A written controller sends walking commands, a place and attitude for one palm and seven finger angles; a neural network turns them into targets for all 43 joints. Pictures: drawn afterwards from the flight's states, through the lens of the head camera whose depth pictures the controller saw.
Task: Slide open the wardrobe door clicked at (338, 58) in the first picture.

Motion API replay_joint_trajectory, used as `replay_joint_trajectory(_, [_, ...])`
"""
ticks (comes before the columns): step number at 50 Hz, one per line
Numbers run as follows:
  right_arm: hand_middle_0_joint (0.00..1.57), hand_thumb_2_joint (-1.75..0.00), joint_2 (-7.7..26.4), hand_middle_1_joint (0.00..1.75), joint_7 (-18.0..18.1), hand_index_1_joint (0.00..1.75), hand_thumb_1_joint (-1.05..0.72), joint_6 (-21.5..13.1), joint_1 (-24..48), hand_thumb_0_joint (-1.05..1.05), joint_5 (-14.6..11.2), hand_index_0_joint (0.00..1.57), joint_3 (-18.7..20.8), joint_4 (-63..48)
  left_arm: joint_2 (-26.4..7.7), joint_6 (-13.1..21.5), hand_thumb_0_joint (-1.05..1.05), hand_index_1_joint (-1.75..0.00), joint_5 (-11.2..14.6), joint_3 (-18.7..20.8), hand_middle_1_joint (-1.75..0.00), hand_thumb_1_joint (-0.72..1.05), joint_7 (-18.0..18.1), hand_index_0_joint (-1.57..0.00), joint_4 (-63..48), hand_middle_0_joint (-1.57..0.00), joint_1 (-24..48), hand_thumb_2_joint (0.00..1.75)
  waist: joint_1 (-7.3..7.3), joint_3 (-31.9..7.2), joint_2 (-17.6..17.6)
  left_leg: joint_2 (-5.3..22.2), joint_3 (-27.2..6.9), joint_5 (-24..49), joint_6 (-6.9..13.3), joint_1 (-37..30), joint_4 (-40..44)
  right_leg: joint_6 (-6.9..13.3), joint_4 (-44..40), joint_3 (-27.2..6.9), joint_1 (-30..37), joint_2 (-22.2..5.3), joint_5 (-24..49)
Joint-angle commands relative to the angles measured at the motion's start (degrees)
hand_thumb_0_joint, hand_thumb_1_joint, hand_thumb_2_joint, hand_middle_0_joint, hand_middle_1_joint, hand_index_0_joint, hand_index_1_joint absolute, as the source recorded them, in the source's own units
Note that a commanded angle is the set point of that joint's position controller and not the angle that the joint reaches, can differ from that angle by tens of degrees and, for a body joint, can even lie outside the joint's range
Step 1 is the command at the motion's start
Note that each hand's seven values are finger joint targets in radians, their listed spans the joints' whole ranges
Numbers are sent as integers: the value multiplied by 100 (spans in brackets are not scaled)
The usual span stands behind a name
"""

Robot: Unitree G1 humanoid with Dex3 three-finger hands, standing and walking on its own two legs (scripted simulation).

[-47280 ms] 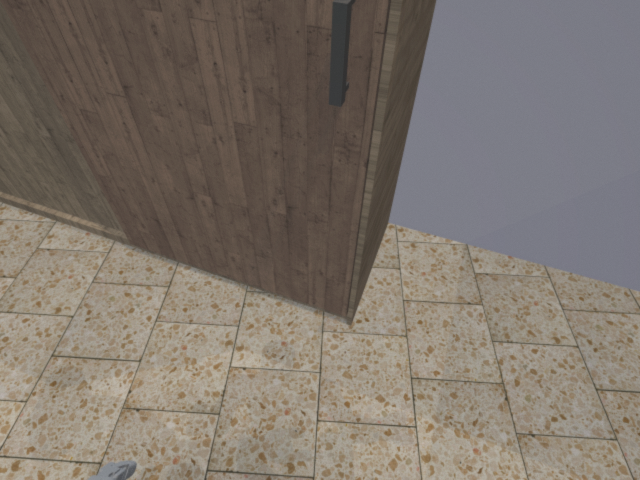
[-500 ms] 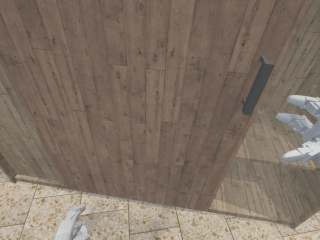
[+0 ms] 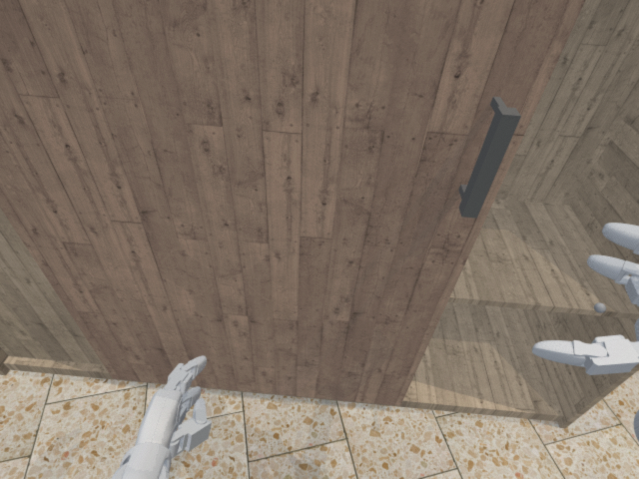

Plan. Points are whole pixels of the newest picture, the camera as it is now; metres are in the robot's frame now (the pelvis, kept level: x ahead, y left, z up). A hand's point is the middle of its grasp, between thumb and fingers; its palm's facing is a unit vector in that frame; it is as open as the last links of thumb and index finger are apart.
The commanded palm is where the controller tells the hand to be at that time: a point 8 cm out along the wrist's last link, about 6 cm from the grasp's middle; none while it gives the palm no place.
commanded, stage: draw the hand back to the body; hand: right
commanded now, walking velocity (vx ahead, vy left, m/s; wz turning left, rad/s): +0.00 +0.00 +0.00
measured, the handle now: (482, 159) +0.50 -0.25 +0.19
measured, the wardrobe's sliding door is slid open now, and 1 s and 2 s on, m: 0.52 0.52 0.52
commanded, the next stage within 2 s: step back with the hand held close in 0.92 s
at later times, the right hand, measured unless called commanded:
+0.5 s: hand (565, 323) +0.23 -0.25 +0.16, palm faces +0.39 +0.84 -0.37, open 9.1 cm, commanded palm +0.18 -0.29 +0.18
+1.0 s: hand (550, 323) +0.23 -0.23 +0.16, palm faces +0.41 +0.83 -0.38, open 7.4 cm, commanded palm +0.18 -0.27 +0.18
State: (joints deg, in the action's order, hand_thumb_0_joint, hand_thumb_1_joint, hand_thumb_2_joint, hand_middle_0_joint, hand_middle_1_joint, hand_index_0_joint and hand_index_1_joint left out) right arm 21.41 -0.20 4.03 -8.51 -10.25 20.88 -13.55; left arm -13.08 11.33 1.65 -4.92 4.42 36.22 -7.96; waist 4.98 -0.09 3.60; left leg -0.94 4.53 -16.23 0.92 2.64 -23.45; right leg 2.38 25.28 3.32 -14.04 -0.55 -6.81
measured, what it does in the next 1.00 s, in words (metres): stands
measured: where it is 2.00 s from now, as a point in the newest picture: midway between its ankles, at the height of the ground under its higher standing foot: outside the picture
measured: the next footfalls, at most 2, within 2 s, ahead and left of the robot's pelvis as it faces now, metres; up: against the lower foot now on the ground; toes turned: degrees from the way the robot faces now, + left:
none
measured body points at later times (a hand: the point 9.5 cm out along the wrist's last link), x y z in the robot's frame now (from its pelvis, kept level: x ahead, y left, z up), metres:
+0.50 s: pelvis +0.03 +0.00 +0.00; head +0.00 +0.02 +0.45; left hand +0.21 +0.24 -0.08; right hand +0.20 -0.29 +0.18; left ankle -0.03 +0.11 -0.74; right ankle +0.08 -0.09 -0.74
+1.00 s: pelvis +0.04 +0.02 +0.00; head +0.01 +0.05 +0.45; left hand +0.23 +0.24 -0.08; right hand +0.20 -0.27 +0.18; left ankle -0.03 +0.11 -0.74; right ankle +0.08 -0.09 -0.74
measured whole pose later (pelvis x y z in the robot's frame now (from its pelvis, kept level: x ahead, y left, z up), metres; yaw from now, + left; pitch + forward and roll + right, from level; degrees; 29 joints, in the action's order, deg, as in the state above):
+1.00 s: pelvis +0.04 +0.02 +0.00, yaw +1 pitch -5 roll +0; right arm 20.2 5.1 -2.9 -26.8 -5.9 17.7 -22.9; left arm -13.0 4.3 -0.1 -1.5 4.1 36.8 -10.6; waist 4.8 0.4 3.4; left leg -1.4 3.1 -16.9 2.2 -3.4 -18.2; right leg 0.7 21.5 4.4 -8.2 -0.9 -8.6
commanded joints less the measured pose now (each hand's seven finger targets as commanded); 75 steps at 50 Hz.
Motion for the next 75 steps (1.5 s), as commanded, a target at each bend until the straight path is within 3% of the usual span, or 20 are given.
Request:
replay_joint_trajectory(1, [23,-44,1013,85,494,85,4,-871,709,0,275,23,256,-1499,-727,156,0,-30,-80,409,-30,90,35,-20,-753,-20,531,90,-153,-659,101,55,-409,135,79,936,734,-81,-638,-578,1389,-160,-890])
replay_joint_trajectory(4, [23,-50,1243,79,661,79,-7,-1044,749,0,406,23,473,-1693,-725,110,0,-30,-128,439,-30,90,53,-20,-726,-20,582,90,-125,-689,112,49,-421,286,77,890,845,-70,-644,-526,1546,-145,-580])
replay_joint_trajectory(15, [22,-69,893,55,656,55,-47,-1198,-697,0,451,22,359,-1567,-668,-140,0,-30,-125,563,-30,90,8,-20,-755,-20,596,90,-82,-100,-112,63,-364,480,41,762,894,-67,-706,-403,1420,-187,-162])
replay_joint_trajectory(20, [21,-78,958,45,627,45,-65,-1223,-1178,0,451,21,450,-1895,-664,-201,0,-30,-145,612,-30,90,-25,-20,-855,-20,535,90,-52,-273,-90,78,-371,924,31,622,851,-52,-577,-325,1495,-171,344])
replay_joint_trajectory(23, [21,-83,953,38,639,38,-75,-1225,-1223,0,491,21,400,-2249,-659,-198,0,-30,-151,634,-30,90,-34,-20,-896,-20,508,90,-78,-381,268,83,-386,1114,35,595,805,-70,-510,-283,1589,-168,558])
replay_joint_trajectory(27, [20,-90,1028,30,654,30,-90,-1200,-1420,0,496,20,476,-2304,-674,-210,0,-30,-161,627,-30,90,-29,-20,-919,-20,481,90,-67,-341,43,63,-383,1367,16,665,866,-43,-442,-261,1613,-128,737])
replay_joint_trajectory(33, [20,-90,848,30,652,30,-90,-1115,-1281,0,470,20,353,-2052,-614,-317,0,-30,-155,627,-30,90,27,-20,-901,-20,475,90,-120,-142,-185,89,-370,1393,-18,708,849,-20,-440,-215,1582,-127,712])
replay_joint_trajectory(38, [20,-90,793,30,627,30,-90,-1073,-1114,0,477,20,245,-2043,-607,-350,0,-30,-165,593,-30,90,34,-20,-913,-20,535,90,-108,-133,-23,93,-398,1224,-17,702,907,-17,-503,-243,1638,-113,588])
replay_joint_trajectory(41, [20,-90,912,30,629,30,-90,-1068,-1211,0,465,20,336,-2066,-625,-359,0,-30,-172,590,-30,90,39,-20,-936,-20,553,90,-54,-270,-217,98,-416,1365,-24,567,953,-1,-479,-234,1626,-82,648])
replay_joint_trajectory(47, [20,-90,1069,30,628,30,-90,-1108,-1174,0,468,20,519,-2151,-591,-363,0,-30,-195,570,-30,90,49,-20,-903,-20,562,90,-21,-358,14,128,-449,1746,-31,518,955,-1,-404,-196,1669,-26,889])
replay_joint_trajectory(50, [20,-90,905,30,604,30,-90,-1098,-1352,0,441,20,392,-2004,-552,-390,0,-30,-177,576,-30,90,41,-20,-906,-20,582,90,-56,-87,-161,133,-434,1581,-52,625,977,-2,-430,-188,1575,-55,749])
replay_joint_trajectory(52, [20,-90,1313,30,645,30,-90,-1097,-876,0,428,20,764,-1861,-636,-419,0,-30,-167,603,-30,90,86,-20,-825,-20,550,90,-72,-196,-292,139,-481,1727,-70,624,1046,23,-402,-149,1581,-22,776])
replay_joint_trajectory(53, [20,-90,1781,30,690,30,-90,-1314,-374,0,534,20,1152,-2152,-664,-582,0,-30,-118,584,-30,90,55,-20,-1067,-20,587,90,-246,291,-499,496,-806,2369,-387,1407,1224,117,97,-212,1213,-166,589])
replay_joint_trajectory(55, [20,-90,1216,30,621,30,-90,-1284,-1094,0,597,20,680,-1598,-553,-752,0,-30,-148,559,-30,90,52,-20,-1031,-20,609,90,-266,79,-997,688,-701,3533,-646,1308,980,148,417,-107,1021,-118,733])
replay_joint_trajectory(58, [20,-90,1143,30,617,30,-90,-1328,-1396,0,650,20,620,-1793,-605,-934,0,-30,-100,630,-30,90,41,-20,-1208,-20,468,90,-279,-656,-740,697,-546,4620,-796,809,446,179,490,60,1054,-81,1407])
replay_joint_trajectory(61, [20,-90,1229,30,666,30,-90,-1342,-1681,0,632,20,668,-2376,-656,-1056,0,-30,-55,660,-30,90,60,-20,-1382,-20,451,90,-283,-1071,-98,572,-505,3901,-773,913,195,225,377,-4,1366,-211,1992])
replay_joint_trajectory(66, [20,-90,1667,30,799,30,-90,-1378,-2122,0,597,20,1170,-2852,-653,-1160,0,-30,-45,691,-30,90,100,-20,-1577,-20,365,90,-272,-1191,-278,437,-529,2962,-528,979,110,159,281,-196,1103,-374,2040])
replay_joint_trajectory(68, [20,-90,1586,30,819,30,-90,-1414,-2204,0,568,20,1154,-2755,-647,-1156,0,-30,-38,690,-30,90,107,-20,-1619,-20,315,90,-305,-1051,-269,397,-549,2427,-411,1084,100,117,192,-306,911,-431,1824])
replay_joint_trajectory(72, [20,-90,1499,30,842,30,-90,-1525,-2260,0,550,20,1149,-2590,-721,-1008,0,-30,-62,722,-30,90,136,-20,-1593,-20,261,90,-337,-801,254,165,-516,879,-223,1083,17,139,-404,-707,403,-657,328])
replay_joint_trajectory(75, [20,-90,1343,30,844,30,-90,-1604,-2091,0,627,20,1058,-2510,-834,-841,0,-30,-73,726,-30,90,146,-20,-1586,-20,274,90,-341,-463,656,-80,-422,-32,-138,555,-355,223,-1313,-1191,-779,-901,-2131])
